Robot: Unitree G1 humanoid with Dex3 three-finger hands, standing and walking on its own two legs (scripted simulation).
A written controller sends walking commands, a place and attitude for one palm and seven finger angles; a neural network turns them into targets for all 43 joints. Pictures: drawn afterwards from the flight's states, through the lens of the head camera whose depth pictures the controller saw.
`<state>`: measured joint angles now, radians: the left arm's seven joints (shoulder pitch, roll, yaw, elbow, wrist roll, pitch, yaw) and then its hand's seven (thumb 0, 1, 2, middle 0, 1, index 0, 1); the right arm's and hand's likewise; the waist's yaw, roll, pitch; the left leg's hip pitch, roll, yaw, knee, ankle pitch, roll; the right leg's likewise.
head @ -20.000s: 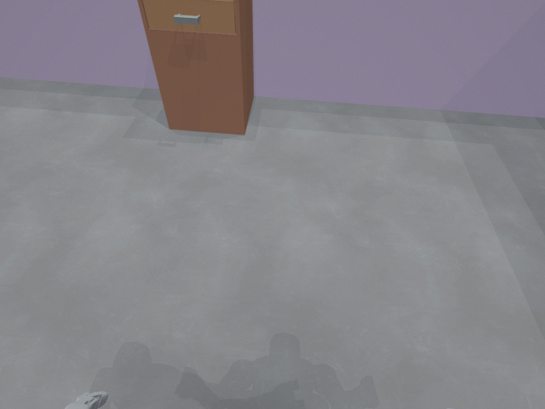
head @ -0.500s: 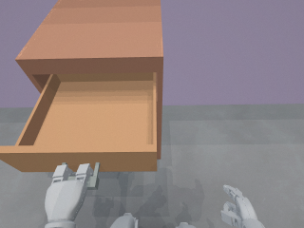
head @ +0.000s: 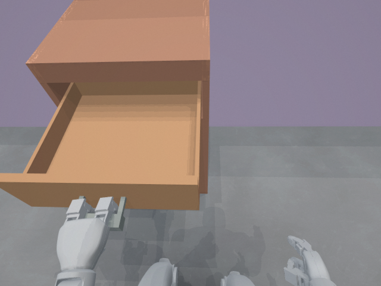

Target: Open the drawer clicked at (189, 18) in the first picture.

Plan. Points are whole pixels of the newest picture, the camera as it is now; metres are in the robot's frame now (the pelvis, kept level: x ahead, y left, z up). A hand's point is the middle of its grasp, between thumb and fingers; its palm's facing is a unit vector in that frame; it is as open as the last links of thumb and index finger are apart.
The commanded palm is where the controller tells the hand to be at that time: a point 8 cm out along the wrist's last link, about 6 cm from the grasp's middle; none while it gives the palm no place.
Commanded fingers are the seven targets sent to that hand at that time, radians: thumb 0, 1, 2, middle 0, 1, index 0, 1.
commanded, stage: open the thumb to release the handle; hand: left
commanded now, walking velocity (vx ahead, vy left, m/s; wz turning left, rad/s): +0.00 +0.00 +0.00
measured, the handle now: (99, 211) +0.27 +0.22 -0.01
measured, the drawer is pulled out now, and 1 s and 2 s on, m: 0.30 0.30 0.30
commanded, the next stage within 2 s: lift the hand off the handle in 0.34 s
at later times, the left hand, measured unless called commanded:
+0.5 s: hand (98, 240) +0.21 +0.21 -0.03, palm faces +0.01 -0.08 -1.00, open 13.5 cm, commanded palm +0.19 +0.22 +0.02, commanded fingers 0.00 -0.50 0.30 -0.30 -1.20 -0.30 -1.20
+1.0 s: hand (97, 234) +0.23 +0.22 -0.02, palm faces -0.01 -0.08 -1.00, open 13.6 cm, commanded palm +0.21 +0.21 +0.05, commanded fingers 0.00 -0.50 0.30 -0.30 -1.20 -0.30 -1.20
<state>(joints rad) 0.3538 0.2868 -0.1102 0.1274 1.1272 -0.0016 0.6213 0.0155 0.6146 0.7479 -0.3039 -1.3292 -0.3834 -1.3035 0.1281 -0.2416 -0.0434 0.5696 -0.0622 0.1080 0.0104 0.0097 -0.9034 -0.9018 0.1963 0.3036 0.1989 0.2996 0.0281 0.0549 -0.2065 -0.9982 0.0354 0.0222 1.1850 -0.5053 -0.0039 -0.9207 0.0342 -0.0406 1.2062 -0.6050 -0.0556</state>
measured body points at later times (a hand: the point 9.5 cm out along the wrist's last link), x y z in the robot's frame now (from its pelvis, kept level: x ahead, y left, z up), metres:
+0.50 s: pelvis -0.01 +0.00 +0.01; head +0.04 -0.03 +0.45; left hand +0.21 +0.22 +0.03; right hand +0.18 -0.24 -0.10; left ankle +0.03 +0.13 -0.64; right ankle -0.01 -0.09 -0.64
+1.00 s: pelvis -0.01 +0.00 +0.02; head +0.03 -0.02 +0.47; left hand +0.22 +0.22 +0.04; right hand +0.17 -0.22 -0.10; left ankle +0.03 +0.13 -0.64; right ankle -0.01 -0.09 -0.64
